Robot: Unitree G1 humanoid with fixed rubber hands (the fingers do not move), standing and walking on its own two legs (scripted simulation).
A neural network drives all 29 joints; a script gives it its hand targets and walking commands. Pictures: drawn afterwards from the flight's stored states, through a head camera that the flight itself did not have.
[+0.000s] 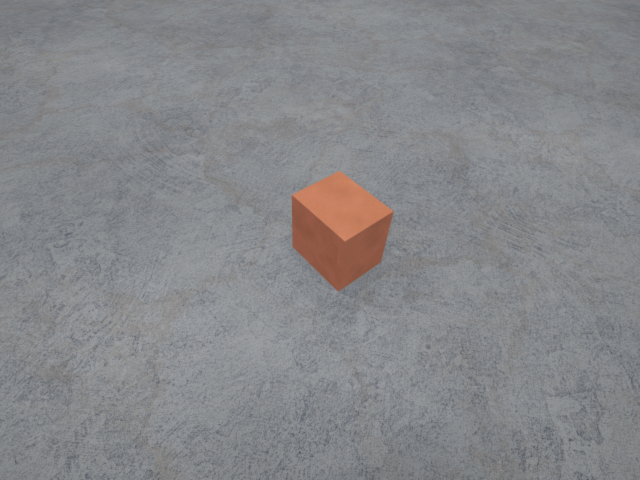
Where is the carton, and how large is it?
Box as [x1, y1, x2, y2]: [292, 171, 393, 291]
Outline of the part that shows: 340,171 292,194 293,247 338,291 380,262 393,211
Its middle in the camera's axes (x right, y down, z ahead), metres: +0.07 -0.02 +1.52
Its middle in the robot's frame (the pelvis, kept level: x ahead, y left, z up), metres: +1.11 -0.07 -0.63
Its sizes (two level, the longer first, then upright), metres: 0.291 0.237 0.292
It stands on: the floor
